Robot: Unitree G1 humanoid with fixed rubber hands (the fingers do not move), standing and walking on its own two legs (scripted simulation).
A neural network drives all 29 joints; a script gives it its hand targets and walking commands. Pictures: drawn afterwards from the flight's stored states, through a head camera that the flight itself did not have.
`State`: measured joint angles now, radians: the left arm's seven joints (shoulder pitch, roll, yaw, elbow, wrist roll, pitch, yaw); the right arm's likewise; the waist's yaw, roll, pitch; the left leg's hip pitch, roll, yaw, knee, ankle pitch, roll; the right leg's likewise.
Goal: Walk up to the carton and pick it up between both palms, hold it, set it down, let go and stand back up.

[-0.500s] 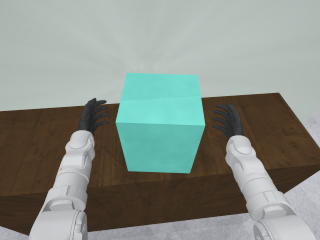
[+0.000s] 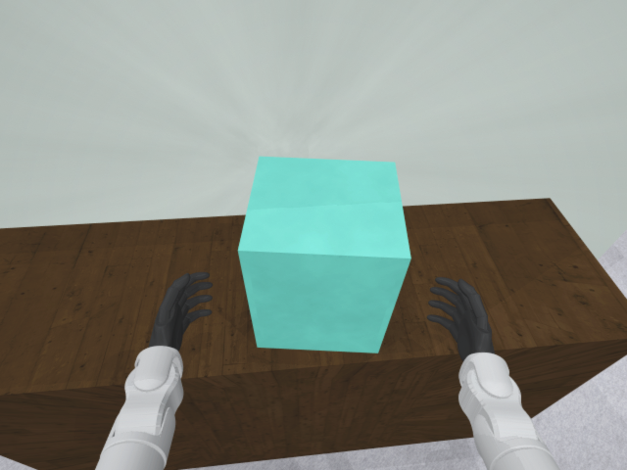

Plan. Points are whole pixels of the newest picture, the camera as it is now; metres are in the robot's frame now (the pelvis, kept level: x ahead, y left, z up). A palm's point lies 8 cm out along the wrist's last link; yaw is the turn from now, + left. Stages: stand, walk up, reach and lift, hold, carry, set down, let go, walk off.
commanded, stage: set down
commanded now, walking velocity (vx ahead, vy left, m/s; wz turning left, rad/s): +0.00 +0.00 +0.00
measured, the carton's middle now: (321, 260) +0.43 +0.04 -0.01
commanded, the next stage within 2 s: let go in 1.52 s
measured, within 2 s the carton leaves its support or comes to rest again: neither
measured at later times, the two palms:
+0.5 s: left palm (166, 403) +0.20 +0.23 -0.04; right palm (481, 413) +0.21 -0.18 -0.04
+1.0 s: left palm (163, 428) +0.18 +0.23 -0.06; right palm (500, 441) +0.18 -0.20 -0.06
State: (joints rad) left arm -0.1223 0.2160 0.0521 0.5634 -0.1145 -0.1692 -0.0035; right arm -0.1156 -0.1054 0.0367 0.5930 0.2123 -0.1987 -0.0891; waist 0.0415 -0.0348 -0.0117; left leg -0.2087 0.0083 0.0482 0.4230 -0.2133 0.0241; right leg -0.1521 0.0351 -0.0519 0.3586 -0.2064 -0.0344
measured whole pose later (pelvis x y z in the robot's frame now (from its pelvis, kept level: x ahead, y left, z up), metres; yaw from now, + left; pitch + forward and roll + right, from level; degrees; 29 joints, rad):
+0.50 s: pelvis +0.00 +0.00 +0.00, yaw +0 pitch -3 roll -1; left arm 0.08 0.21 0.00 0.65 -0.11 -0.35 0.02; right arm 0.08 -0.09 0.03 0.75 0.15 -0.43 -0.03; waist 0.04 -0.03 0.03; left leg -0.17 0.01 0.04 0.48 -0.25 0.02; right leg -0.12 0.04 -0.05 0.42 -0.25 -0.04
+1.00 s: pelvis +0.01 +0.00 +0.00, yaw +0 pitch -5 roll +0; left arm 0.20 0.22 0.02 0.56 -0.05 -0.11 -0.01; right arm 0.19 -0.13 0.03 0.69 0.10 -0.30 -0.02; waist 0.04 -0.03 0.05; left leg -0.07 0.01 0.05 0.40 -0.24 0.02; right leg -0.03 0.04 -0.03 0.36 -0.24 -0.04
